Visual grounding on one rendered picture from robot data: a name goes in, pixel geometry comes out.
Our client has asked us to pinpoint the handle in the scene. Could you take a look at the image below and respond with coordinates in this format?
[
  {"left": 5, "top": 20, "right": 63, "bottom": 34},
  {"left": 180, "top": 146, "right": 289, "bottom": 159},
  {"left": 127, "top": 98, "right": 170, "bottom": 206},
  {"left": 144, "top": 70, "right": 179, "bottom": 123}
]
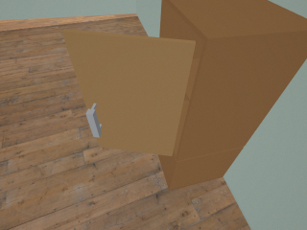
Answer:
[{"left": 85, "top": 103, "right": 103, "bottom": 138}]

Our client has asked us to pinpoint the cupboard door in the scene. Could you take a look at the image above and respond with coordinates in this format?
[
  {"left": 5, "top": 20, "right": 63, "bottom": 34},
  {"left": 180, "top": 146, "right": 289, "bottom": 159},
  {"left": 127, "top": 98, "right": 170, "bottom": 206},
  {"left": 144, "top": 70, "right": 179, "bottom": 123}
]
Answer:
[{"left": 61, "top": 29, "right": 196, "bottom": 156}]

